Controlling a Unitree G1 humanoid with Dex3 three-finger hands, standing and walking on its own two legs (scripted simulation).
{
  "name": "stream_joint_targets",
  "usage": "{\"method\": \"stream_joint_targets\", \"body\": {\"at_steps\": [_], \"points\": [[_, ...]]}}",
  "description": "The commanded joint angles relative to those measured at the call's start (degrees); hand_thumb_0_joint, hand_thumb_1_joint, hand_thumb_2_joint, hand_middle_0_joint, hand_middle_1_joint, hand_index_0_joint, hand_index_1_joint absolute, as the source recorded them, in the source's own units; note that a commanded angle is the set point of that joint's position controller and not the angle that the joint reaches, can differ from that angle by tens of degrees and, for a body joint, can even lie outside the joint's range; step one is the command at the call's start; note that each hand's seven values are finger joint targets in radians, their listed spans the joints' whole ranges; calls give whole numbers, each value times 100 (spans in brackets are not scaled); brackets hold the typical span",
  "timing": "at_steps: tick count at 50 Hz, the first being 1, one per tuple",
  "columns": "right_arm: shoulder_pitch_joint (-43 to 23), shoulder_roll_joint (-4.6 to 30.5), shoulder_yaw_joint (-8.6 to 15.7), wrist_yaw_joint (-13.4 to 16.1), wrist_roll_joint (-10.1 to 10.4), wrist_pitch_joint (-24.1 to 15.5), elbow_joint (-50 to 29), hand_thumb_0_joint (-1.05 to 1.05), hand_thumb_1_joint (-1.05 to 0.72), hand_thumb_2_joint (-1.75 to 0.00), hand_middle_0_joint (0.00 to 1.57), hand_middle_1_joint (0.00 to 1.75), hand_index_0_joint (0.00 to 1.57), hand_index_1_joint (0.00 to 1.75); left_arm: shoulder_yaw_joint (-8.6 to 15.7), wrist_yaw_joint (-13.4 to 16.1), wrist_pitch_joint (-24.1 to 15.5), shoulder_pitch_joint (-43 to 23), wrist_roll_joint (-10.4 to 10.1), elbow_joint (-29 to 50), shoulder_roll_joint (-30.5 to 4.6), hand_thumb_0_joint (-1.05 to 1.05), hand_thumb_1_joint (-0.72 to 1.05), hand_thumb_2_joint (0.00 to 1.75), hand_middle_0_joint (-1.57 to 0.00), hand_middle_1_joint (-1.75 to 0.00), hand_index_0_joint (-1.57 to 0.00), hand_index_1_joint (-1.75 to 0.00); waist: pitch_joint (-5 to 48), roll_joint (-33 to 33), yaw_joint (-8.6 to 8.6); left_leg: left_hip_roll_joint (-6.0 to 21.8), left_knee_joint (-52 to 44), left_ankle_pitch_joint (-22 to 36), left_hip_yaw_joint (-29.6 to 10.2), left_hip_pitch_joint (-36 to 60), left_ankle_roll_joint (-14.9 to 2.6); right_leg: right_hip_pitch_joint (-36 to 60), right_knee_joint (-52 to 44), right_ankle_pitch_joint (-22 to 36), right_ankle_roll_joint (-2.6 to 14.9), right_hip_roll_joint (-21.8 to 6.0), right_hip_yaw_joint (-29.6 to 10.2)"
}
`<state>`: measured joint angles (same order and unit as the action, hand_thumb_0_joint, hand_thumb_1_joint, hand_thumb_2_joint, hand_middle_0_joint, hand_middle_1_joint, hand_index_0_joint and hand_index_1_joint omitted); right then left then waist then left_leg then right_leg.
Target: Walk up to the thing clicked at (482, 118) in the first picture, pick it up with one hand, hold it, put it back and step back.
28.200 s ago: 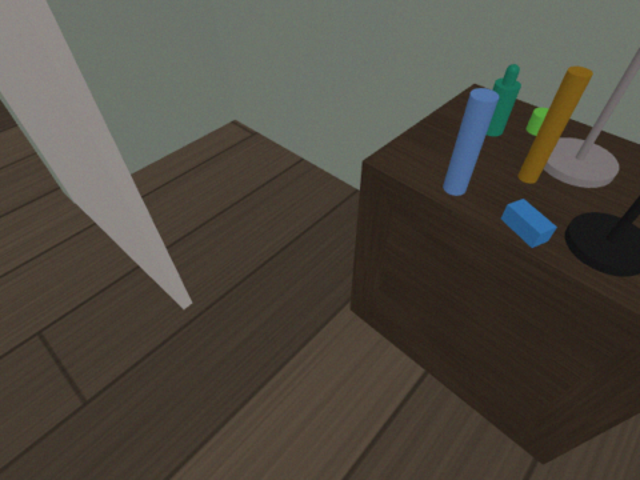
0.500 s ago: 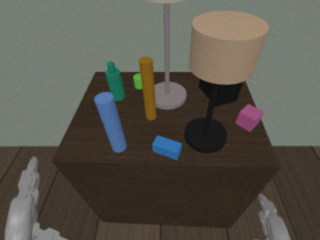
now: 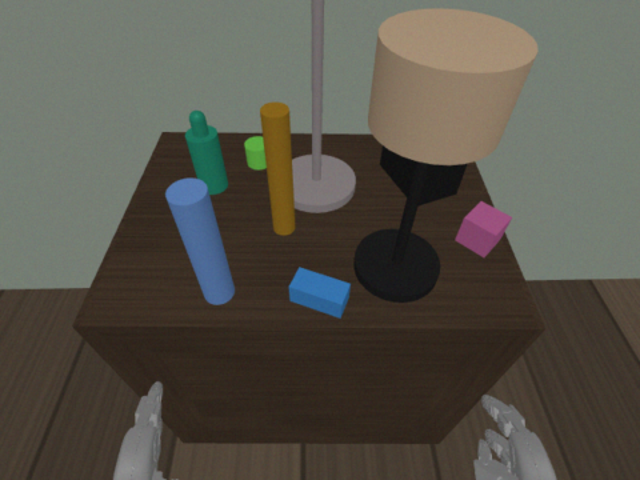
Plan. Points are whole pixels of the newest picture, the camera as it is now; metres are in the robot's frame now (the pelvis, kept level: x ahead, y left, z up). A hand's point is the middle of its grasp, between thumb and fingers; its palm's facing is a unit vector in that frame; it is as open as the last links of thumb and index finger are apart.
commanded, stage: home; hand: left
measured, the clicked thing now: (205, 249) +0.42 +0.18 +0.04
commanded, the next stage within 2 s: none
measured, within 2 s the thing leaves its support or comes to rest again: neither
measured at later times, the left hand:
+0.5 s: hand out of the picture +0.11 +0.24 -0.12, palm faces -0.05 -0.92 -0.38, open 17.5 cm
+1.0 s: hand out of the picture +0.02 +0.26 -0.13, palm faces -0.03 -0.93 -0.37, open 17.3 cm
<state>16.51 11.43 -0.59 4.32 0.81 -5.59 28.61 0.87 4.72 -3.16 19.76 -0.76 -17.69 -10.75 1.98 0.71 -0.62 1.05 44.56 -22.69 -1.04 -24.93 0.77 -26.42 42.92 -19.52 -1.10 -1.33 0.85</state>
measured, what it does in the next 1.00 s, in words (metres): stands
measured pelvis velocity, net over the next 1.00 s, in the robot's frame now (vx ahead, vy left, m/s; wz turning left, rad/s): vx -0.03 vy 0.00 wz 0.01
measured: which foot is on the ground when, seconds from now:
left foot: down 0.00-1.00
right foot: down 0.00-1.00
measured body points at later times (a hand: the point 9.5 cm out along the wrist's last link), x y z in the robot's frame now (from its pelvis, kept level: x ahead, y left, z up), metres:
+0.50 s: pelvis -0.01 +0.00 +0.00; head -0.02 +0.00 +0.45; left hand +0.11 +0.29 -0.10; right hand +0.10 -0.29 -0.11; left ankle +0.00 +0.13 -0.71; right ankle +0.03 -0.13 -0.71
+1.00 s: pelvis -0.03 +0.00 +0.03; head -0.04 -0.01 +0.48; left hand +0.02 +0.31 -0.10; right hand +0.02 -0.30 -0.11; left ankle +0.00 +0.13 -0.71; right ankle +0.03 -0.13 -0.71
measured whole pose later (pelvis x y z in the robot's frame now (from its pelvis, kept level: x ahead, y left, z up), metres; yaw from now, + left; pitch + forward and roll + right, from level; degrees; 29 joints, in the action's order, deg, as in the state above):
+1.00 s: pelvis -0.03 +0.00 +0.03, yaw +0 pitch -4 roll +0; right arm 12.1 20.0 0.1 -0.9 -1.6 0.1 62.7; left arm -1.4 0.0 -0.5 11.1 1.0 -63.6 -21.0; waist -1.7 -0.2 0.3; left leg 0.2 25.6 -11.5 -0.8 -10.7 0.7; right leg -12.8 25.6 -9.4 -0.9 -2.0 0.9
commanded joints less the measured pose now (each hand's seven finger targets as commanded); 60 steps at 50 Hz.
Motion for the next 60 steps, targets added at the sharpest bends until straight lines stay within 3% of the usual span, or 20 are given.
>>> {"method": "stream_joint_targets", "body": {"at_steps": [1,2,6,12,13,14,16,18,22,24,28,32,35,38,41,44,50,53,56,60], "points": [[-458,741,280,47,55,-264,-586,0,-90,-90,20,30,20,30,149,129,-246,15,-13,1013,-523,0,-58,4,-5,-5,-5,-5,453,-246,48,-81,-732,990,175,-95,-41,370,-538,826,125,156,300],[-456,738,277,19,49,-262,-547,0,-90,-90,20,30,20,30,70,129,-246,-42,1,1076,-447,0,-57,4,-5,-5,-5,-5,493,-242,24,-41,-711,1038,122,-69,-24,329,-460,869,128,172,322],[-555,764,299,38,50,-270,-501,0,-90,-90,20,30,20,30,153,167,-180,-125,19,1173,-543,0,-59,3,-5,-5,-4,-5,624,44,14,-56,-576,924,136,-118,-73,276,-452,755,102,169,295],[-566,764,293,85,39,-289,-463,0,-90,-90,20,30,20,30,151,247,-69,-156,31,1437,-583,0,-60,3,-4,-5,-4,-5,758,-135,18,-72,-518,816,164,-143,-79,250,-402,658,118,150,253],[-352,1649,530,-118,-523,-30,580,0,-90,-90,20,30,20,30,441,10,-26,-344,512,-438,-1803,0,-58,4,-5,-5,-5,-5,494,-41,13,343,-575,1465,-465,394,-306,456,-140,1253,503,-351,-315],[-286,1733,578,-188,-543,119,665,0,-90,-90,20,30,20,30,447,-84,-19,-194,533,-577,-1805,0,-59,3,-5,-5,-5,-5,981,-127,54,351,-370,1714,-507,628,-432,633,-73,1411,589,-363,-364],[-522,1619,535,-287,-416,203,715,0,-90,-90,20,30,20,30,300,-192,-89,-240,426,-877,-1745,0,-56,5,-5,-5,-5,-5,652,-17,104,315,-515,1415,-490,370,-469,715,-340,1378,651,-465,-502],[-550,1590,486,-374,-317,226,844,0,-90,-90,20,30,20,30,217,-281,-88,-621,328,-1172,-1742,0,-58,4,-5,-5,-5,-5,231,103,39,239,-740,833,-389,324,-409,438,-662,703,594,-471,-557],[-648,1680,459,-437,-300,264,1341,0,-90,-90,20,30,20,30,145,-328,-78,-792,294,-1970,-1944,0,-55,5,-5,-5,-5,-5,64,14,38,257,-997,948,-436,561,-363,569,-946,802,519,-477,-555],[-672,1749,435,-443,-315,300,1574,0,-90,-90,20,30,20,30,132,-343,-49,-941,272,-2263,-2001,0,-58,4,-5,-5,-5,-5,-137,-134,44,304,-1335,570,-551,556,-375,572,-1115,319,488,-438,-553],[-799,1800,382,-447,-285,349,1956,0,-90,-90,20,30,20,30,92,-355,-7,-1011,249,-2863,-2091,0,-57,4,-5,-5,-5,-5,-87,-136,81,332,-1696,674,-600,793,-322,933,-1447,487,442,-453,-564],[-763,1901,321,-450,-260,380,2383,0,-90,-90,20,30,20,30,45,-370,31,-1108,218,-3347,-2206,0,-55,5,-5,-5,-5,-5,-247,-120,86,337,-2061,560,-601,902,-280,1207,-1900,215,390,-522,-668],[-831,2022,316,-452,-246,410,2587,0,-90,-90,20,30,20,30,41,-373,73,-1095,209,-3676,-2324,0,-56,5,-5,-5,-5,-5,-565,-67,119,342,-2367,107,-651,827,-279,1155,-2215,-345,339,-503,-717],[-676,2041,308,-465,-228,420,2782,0,-90,-90,20,30,20,30,21,-389,88,-1111,191,-3889,-2376,0,-53,7,-5,-6,-5,-6,-519,11,79,313,-2440,197,-574,992,-261,1139,-2448,-575,324,-555,-786],[-681,2056,303,-463,-212,412,2910,0,-90,-90,20,30,20,30,6,-393,80,-1154,177,-4042,-2376,0,-51,8,-5,-6,-5,-6,-478,13,68,347,-2462,390,-570,1196,-268,1153,-2553,-467,311,-576,-789],[-658,2092,310,-456,-215,431,2999,0,-90,-90,20,30,20,30,21,-389,113,-1194,167,-4164,-2372,0,-52,7,-5,-6,-5,-6,-593,-43,78,371,-2646,34,-626,990,-276,1190,-2569,-590,277,-541,-761],[-742,2075,286,-431,-205,431,3083,0,-90,-90,20,30,20,30,21,-405,133,-1182,168,-4357,-2259,0,-52,7,-5,-6,-5,-6,-562,-125,116,420,-2845,-115,-684,814,-271,1426,-2481,-317,242,-500,-675],[-812,2091,287,-421,-192,411,3107,0,-90,-90,20,30,20,30,17,-411,137,-1172,160,-4416,-2203,0,-56,5,-5,-5,-5,-5,-461,-210,144,467,-2873,94,-715,901,-267,1536,-2423,-13,249,-507,-632],[-859,2025,263,-418,-160,391,3144,0,-90,-90,20,30,20,30,6,-409,107,-1233,164,-4484,-2206,0,-55,5,-5,-5,-5,-5,-322,-6,118,468,-2750,716,-627,1189,-263,1630,-2484,372,246,-564,-652],[-852,2069,248,-398,-167,398,3195,0,-90,-90,20,30,20,30,19,-408,140,-1343,136,-4492,-2181,0,-56,5,-5,-5,-5,-5,-412,-169,98,477,-2810,729,-584,1198,-246,1624,-2525,442,254,-571,-667]]}}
